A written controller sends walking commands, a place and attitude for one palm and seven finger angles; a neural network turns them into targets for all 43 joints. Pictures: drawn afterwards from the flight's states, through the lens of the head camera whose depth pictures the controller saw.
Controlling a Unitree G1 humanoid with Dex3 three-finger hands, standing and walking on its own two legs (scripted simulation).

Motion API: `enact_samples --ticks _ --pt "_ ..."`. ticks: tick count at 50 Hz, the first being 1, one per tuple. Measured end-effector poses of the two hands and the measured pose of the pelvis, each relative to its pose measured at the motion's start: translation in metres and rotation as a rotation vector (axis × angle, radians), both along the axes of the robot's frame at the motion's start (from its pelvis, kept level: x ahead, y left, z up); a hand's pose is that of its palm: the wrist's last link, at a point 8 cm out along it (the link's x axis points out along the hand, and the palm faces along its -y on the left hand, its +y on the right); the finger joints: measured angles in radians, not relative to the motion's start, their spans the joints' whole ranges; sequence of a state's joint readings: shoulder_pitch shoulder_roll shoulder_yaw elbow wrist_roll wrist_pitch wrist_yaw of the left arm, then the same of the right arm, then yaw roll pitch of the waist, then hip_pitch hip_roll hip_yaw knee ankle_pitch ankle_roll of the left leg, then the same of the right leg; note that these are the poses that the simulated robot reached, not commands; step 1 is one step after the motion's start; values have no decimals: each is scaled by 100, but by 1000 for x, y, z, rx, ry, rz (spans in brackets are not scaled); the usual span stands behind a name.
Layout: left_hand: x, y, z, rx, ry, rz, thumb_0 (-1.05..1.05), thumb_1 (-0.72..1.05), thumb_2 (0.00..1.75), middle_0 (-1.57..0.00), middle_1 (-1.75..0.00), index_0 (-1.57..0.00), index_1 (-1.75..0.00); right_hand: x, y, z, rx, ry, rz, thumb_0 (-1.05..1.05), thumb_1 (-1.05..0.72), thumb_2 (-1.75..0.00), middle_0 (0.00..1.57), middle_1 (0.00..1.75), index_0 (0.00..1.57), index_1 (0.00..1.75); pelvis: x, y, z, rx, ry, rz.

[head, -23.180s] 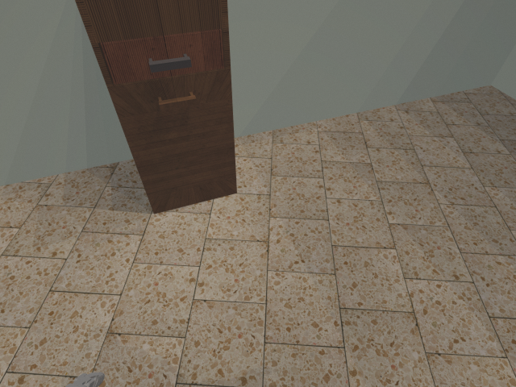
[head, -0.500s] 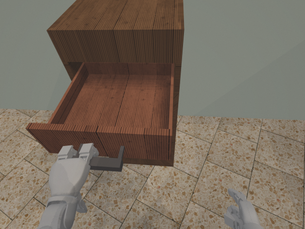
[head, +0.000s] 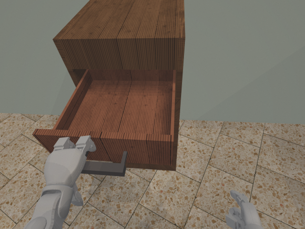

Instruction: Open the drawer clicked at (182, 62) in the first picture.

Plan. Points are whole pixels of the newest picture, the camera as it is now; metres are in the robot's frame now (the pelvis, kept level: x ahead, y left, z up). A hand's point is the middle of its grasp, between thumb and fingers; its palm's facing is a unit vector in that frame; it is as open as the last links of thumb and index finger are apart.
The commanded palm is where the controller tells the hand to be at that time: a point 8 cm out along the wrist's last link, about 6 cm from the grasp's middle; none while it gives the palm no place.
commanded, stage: lift the hand off the handle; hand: left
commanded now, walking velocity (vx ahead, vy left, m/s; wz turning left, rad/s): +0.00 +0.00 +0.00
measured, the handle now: (103, 160) +0.28 +0.19 +0.01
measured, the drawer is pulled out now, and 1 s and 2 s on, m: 0.30 0.30 0.30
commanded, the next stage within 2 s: draw the hand back to the body in 0.92 s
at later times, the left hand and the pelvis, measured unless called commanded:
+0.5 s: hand (63, 148) +0.25 +0.24 +0.12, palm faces +0.13 -0.06 -0.99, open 13.7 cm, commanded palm +0.21 +0.23 +0.17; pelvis +0.01 +0.00 +0.02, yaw +1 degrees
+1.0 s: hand (60, 142) +0.25 +0.23 +0.16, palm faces +0.11 -0.08 -0.99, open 13.9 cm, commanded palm +0.21 +0.22 +0.21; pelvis +0.00 +0.00 +0.02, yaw +1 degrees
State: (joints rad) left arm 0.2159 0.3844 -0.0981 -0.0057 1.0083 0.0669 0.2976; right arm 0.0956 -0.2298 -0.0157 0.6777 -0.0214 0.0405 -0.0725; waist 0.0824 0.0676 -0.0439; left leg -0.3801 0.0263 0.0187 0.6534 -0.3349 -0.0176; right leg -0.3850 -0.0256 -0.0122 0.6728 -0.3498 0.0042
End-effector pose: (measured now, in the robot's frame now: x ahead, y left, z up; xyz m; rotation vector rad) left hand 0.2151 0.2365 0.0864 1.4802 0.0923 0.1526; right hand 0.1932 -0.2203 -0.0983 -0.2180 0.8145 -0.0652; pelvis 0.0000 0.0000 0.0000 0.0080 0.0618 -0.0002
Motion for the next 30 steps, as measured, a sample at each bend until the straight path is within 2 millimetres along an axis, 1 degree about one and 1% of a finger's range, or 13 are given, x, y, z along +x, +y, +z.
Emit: enact_samples --ticks 6,11,15,18,22,26,30 --pt "1 -1 19 6 -21 -15 0 -49 30 -32 -120 -40 -124 14 7 7 15 -26 26 1 -90 -90 20 30 20 30 4 0 4 -1 -16 3" --pt "2 -1 28 6 -5 -14 0 -49 30 -33 -120 -41 -124 25 15 11 32 -35 53 1 -90 -90 20 30 20 30 7 0 7 0 -28 6" --pt "1 -2 43 2 -28 -20 0 -49 30 -33 -120 -41 -124 32 21 14 43 -42 72 1 -90 -90 20 30 20 30 9 -1 10 0 -38 8" --pt "3 -2 58 8 -68 -27 0 -49 30 -33 -120 -39 -123 36 24 15 48 -43 87 1 -90 -90 20 30 20 30 11 -1 11 -1 -46 11" --pt "7 2 76 27 -97 -9 0 -49 30 -33 -120 -36 -122 40 26 18 59 -37 95 1 -90 -90 20 30 20 30 12 -2 14 -1 -56 10" --pt "10 4 86 14 -78 15 0 -49 30 -32 -120 -34 -121 42 26 20 70 -36 100 1 -90 -90 20 30 20 30 13 -1 16 0 -67 11" --pt "9 -4 93 -12 -58 -15 -1 -49 30 -32 -120 -32 -120 44 25 24 73 -44 107 1 -90 -90 20 30 20 30 13 0 17 0 -75 11"
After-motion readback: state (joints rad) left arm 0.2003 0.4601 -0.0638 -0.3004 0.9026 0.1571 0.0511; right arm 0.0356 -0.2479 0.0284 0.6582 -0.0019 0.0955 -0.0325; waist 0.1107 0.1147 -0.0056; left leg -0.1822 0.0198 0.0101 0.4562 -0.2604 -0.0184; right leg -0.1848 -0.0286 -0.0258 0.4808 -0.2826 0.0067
